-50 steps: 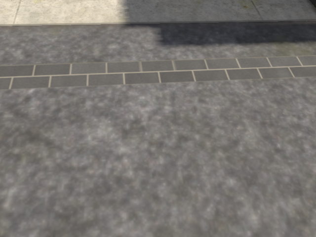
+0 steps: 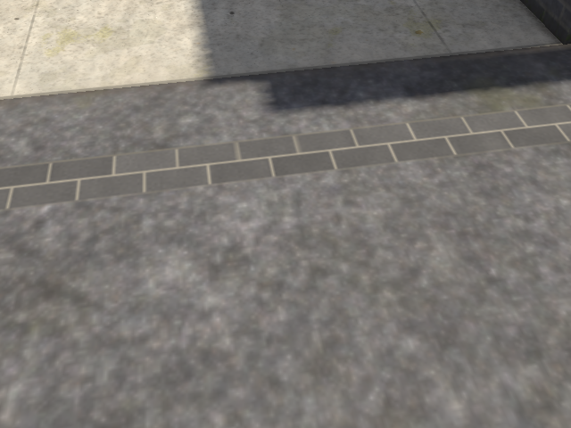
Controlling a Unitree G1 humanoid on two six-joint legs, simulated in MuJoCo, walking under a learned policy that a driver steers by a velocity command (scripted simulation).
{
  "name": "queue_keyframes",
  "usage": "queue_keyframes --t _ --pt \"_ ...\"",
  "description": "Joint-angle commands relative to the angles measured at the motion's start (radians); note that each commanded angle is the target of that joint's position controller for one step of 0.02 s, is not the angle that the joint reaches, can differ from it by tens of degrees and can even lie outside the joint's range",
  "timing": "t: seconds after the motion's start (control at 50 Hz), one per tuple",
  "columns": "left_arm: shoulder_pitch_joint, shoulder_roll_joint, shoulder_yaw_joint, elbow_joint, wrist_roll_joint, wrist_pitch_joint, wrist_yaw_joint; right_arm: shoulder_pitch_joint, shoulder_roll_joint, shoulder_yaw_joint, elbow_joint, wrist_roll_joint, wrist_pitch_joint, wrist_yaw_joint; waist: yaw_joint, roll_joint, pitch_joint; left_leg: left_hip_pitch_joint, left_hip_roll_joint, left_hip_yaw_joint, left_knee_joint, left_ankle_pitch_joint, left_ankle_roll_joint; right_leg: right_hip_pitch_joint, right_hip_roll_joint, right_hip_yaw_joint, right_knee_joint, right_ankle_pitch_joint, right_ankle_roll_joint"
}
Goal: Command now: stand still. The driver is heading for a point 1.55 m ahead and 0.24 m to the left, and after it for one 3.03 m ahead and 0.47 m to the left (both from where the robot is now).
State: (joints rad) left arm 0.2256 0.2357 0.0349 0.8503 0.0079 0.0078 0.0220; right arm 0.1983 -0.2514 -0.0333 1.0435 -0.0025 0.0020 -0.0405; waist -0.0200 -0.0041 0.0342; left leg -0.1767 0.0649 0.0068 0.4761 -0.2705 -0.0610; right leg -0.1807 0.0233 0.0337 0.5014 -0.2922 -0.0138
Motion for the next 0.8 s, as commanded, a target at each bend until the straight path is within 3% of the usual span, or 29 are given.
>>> queue_keyframes --t 0.02,0.36,0.4,0.42,0.44,0.48,0.5,0.54,0.58,0.68,0.8 --pt "0.007 0.106 0.022 -0.024 -0.002 -0.011 0.006 0.019 -0.116 -0.020 -0.015 0.000 -0.006 -0.005 0.000 -0.001 -0.012 0.003 -0.005 0.006 -0.059 0.150 0.014 -0.023 -0.046 0.038 -0.092 0.219 -0.017" --pt "0.033 0.089 0.008 0.107 -0.008 -0.011 0.013 0.072 -0.077 -0.010 0.042 0.001 -0.002 -0.013 0.004 0.003 0.009 -0.009 -0.019 0.017 -0.064 0.131 0.021 -0.032 -0.036 0.019 -0.102 0.188 -0.009" --pt "0.055 0.098 0.012 0.127 -0.015 -0.005 0.017 0.099 -0.064 -0.009 0.056 0.009 0.001 -0.015 0.009 -0.014 0.000 -0.027 -0.060 0.061 -0.022 -0.105 0.035 -0.040 -0.018 0.014 -0.114 -0.127 -0.030" --pt "0.058 0.117 0.018 0.127 -0.021 -0.003 0.019 0.092 -0.064 -0.010 0.049 0.014 -0.001 -0.017 0.015 -0.033 0.035 -0.076 -0.074 0.074 0.013 -0.239 0.049 -0.080 -0.030 0.041 -0.132 -0.328 -0.052" --pt "0.038 0.115 0.017 0.118 -0.020 -0.006 0.020 0.066 -0.051 -0.006 0.034 0.011 -0.006 -0.018 0.018 -0.051 0.098 -0.126 -0.077 0.073 0.036 -0.237 0.057 -0.132 -0.061 0.085 -0.167 -0.379 -0.070" --pt "0.003 0.093 0.007 0.113 -0.012 -0.022 0.016 0.084 -0.009 0.007 0.030 -0.003 -0.023 -0.014 -0.002 -0.089 0.123 -0.107 -0.061 0.050 0.037 -0.071 0.058 -0.175 -0.098 0.129 -0.176 -0.250 -0.078" --pt "0.001 0.076 0.002 0.116 -0.009 -0.029 0.013 0.108 -0.025 0.006 0.037 -0.007 -0.030 -0.010 -0.005 -0.063 0.109 -0.075 -0.048 0.029 0.015 0.016 0.057 -0.176 -0.069 0.083 -0.133 -0.116 -0.057" --pt "0.054 0.066 0.000 0.138 -0.009 -0.035 0.011 0.132 -0.063 0.000 0.050 0.000 -0.036 -0.002 0.014 0.043 0.036 -0.036 -0.030 -0.002 0.002 0.203 0.060 -0.092 -0.002 -0.016 -0.028 0.156 -0.003" --pt "0.074 0.070 -0.003 0.152 -0.017 -0.030 0.014 0.137 -0.056 0.005 0.051 0.006 -0.036 0.004 0.020 0.037 -0.014 -0.017 -0.025 -0.006 0.010 0.307 0.059 -0.025 -0.010 -0.017 -0.009 0.288 0.010" --pt "0.080 0.065 -0.009 0.176 -0.018 -0.003 0.018 0.143 -0.046 0.010 0.051 0.008 -0.028 0.010 0.018 0.032 -0.031 0.014 -0.027 -0.001 0.001 0.373 0.059 0.016 -0.025 -0.009 -0.018 0.347 0.012" --pt "0.075 0.060 -0.011 0.201 -0.016 0.006 0.023 0.140 -0.038 0.008 0.048 0.007 -0.016 0.005 0.015 0.020 -0.006 0.020 -0.030 -0.001 -0.023 0.345 0.060 0.013 -0.030 -0.010 -0.046 0.319 0.023"
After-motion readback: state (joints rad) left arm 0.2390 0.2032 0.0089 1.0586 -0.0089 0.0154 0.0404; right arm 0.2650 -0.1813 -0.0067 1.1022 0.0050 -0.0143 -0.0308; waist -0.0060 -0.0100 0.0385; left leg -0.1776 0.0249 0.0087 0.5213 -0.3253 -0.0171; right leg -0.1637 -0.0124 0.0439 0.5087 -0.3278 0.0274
